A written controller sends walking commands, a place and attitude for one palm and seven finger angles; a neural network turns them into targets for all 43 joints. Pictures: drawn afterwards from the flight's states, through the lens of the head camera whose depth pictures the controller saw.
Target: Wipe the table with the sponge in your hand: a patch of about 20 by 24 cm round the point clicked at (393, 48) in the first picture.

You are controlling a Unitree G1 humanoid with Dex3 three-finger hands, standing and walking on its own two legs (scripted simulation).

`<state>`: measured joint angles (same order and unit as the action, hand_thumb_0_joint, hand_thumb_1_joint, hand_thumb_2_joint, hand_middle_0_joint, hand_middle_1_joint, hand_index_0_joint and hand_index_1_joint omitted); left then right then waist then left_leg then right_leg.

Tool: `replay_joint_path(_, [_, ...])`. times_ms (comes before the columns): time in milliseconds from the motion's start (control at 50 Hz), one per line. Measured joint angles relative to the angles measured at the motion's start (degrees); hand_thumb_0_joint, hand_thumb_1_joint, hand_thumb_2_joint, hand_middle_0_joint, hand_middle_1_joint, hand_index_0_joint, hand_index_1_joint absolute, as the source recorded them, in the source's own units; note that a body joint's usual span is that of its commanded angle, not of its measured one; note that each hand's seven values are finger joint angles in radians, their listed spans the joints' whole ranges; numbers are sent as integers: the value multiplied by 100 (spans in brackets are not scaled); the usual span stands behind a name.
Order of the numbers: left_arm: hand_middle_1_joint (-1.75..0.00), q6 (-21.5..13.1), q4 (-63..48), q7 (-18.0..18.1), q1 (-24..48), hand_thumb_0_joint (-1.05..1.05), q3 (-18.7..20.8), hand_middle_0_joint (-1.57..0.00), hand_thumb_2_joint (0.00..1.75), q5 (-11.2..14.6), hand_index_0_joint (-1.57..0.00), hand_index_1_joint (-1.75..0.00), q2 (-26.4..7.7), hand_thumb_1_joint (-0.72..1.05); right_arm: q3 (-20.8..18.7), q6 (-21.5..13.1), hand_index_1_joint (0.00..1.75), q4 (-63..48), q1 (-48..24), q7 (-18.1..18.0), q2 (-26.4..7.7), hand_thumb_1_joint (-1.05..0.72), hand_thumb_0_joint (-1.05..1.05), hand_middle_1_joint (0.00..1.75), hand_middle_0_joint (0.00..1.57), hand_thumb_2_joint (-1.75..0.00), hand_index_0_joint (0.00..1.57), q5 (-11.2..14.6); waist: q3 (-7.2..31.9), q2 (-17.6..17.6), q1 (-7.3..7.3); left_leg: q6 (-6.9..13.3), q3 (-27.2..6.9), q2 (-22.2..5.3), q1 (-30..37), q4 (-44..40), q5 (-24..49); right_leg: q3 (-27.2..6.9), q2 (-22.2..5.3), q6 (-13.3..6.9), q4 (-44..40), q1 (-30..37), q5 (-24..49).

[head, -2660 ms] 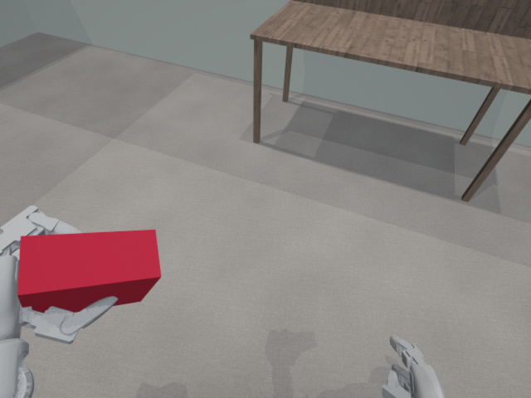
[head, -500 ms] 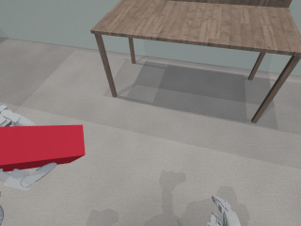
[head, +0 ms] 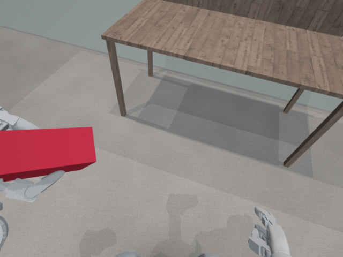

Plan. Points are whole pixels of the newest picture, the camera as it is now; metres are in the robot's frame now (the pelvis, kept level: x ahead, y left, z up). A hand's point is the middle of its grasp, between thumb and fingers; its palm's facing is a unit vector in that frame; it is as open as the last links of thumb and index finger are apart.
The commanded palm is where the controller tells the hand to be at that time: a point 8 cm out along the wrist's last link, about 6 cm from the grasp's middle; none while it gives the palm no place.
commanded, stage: walk to a spot facing it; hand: left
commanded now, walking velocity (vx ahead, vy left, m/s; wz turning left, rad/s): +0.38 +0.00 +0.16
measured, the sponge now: (59, 153) +0.25 +0.21 +0.17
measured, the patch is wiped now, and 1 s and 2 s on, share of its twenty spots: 0.00 0.00 0.00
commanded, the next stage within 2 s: turn to face it in 1.04 s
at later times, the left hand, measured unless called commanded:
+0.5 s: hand (66, 114) +0.32 +0.22 +0.18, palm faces +0.50 -0.75 -0.44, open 9.9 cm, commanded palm +0.25 +0.26 +0.19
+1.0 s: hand (60, 92) +0.38 +0.25 +0.18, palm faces +0.69 -0.58 -0.44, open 9.9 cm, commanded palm +0.32 +0.26 +0.19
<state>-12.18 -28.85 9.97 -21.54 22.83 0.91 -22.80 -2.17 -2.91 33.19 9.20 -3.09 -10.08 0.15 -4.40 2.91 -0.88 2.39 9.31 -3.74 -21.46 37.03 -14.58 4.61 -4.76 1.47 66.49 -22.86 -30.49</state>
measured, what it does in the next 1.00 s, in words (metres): walks ahead, turning left: right foot, then left foot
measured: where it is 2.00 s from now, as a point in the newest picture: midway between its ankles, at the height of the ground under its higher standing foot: (171, 244)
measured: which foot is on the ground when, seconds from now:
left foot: down 0.00-0.24, up 0.26-0.56, down 0.58-0.90, up 0.92-1.00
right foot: up 0.00-0.22, down 0.24-0.58, up 0.60-0.88, down 0.90-1.00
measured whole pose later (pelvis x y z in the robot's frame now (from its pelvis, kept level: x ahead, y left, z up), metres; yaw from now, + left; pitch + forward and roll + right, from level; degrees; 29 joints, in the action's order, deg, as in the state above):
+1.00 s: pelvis +0.27 -0.05 +0.00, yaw +21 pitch -1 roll +1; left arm -9.5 -26.8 8.3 -24.1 20.1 1.3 -19.5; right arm 1.2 -3.5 38.0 10.7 -2.8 -10.4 -0.4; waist -3.3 -3.0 2.4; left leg -1.5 0.9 -2.3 -28.5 64.5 -26.4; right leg 11.3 -6.5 -0.8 36.8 -18.2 -16.9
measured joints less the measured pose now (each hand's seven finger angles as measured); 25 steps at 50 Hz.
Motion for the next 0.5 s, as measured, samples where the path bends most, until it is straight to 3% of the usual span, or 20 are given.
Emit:
replay_joint_path(40, [-133, 74, -76, -45, -83, -1, -5, -77, 98, 19, -77, -133, 39, -47, 141, -66, 30, 19, -40, 75, 209, -91, 1, 30, 20, -90, 20, 14, 31, -59, -22, -65, -65, -48, 95, -186, 35, -29, -28, 40, 113, -428, 232])
replay_joint_path(100, [-133, 25, -413, -101, -474, -1, -72, -77, 98, 54, -77, -133, 124, -47, 310, -215, 30, 6, 55, 142, 414, -91, 1, 30, 20, -89, 20, -8, 55, -217, 25, -152, -150, -141, 290, -500, 89, 88, -149, 93, -719, -654, 645])
replay_joint_path(220, [-133, -76, -286, -155, -709, -1, -118, -77, 98, 52, -77, -133, 94, -47, 438, -269, 30, 145, 355, 57, 444, -90, 1, 30, 21, -89, 21, -27, 132, -565, 259, -376, -430, -285, 565, -489, -184, 473, -77, 195, -2911, 93, 1113])
replay_joint_path(260, [-133, 2, -85, -134, -544, -1, -93, -77, 98, 9, -77, -133, 62, -47, 427, -207, 30, 187, 407, 12, 359, -90, 1, 30, 21, -89, 21, -13, 194, -581, 299, -296, -510, -287, 385, 118, -638, 518, -35, 63, -3351, 363, 1497])
replay_joint_path(300, [-133, 106, 176, -138, -236, -1, -243, -77, 98, -24, -77, -133, 262, -47, 352, -119, 30, 384, 305, -16, 118, -90, 1, 30, 21, -89, 21, -19, 141, -704, 299, -235, -729, -187, -49, 1444, -1156, 655, -78, -136, -2968, 362, 1493])
replay_joint_path(340, [-133, 166, 354, -154, -117, -1, -362, -77, 98, -6, -77, -133, 461, -47, 269, -26, 30, 567, 202, -12, -114, -90, 1, 30, 21, -89, 21, -19, 100, -690, 289, -279, -772, -33, -465, 2630, -1101, 723, -146, -184, -2937, 530, 1255])
replay_joint_path(380, [-133, 193, 350, -167, -192, -1, -413, -77, 98, -16, -77, -133, 554, -47, 186, 64, 30, 600, 147, -20, -288, -90, 1, 30, 21, -89, 21, -10, 72, -604, 216, -335, -678, -3, -765, 3101, -971, 789, -200, -139, -3152, 755, 1215])
replay_joint_path(420, [-133, 167, 200, -160, -355, -1, -416, -77, 98, -35, -77, -133, 525, -47, 97, 105, 30, 508, 141, -32, -400, -90, 1, 30, 21, -89, 20, -20, 36, -464, 123, -354, -528, -56, -894, 2801, -841, 864, -255, -109, -3396, 957, 1243])
replay_joint_path(500, [-133, 76, -348, -81, -683, -1, -294, -77, 98, -24, -77, -133, 259, -47, -89, 98, 30, 140, 258, -47, -518, -91, 1, 30, 20, -89, 20, -41, -48, -148, 37, -318, -165, -154, -677, 1093, -618, 995, -386, -42, -3596, 1238, 1130])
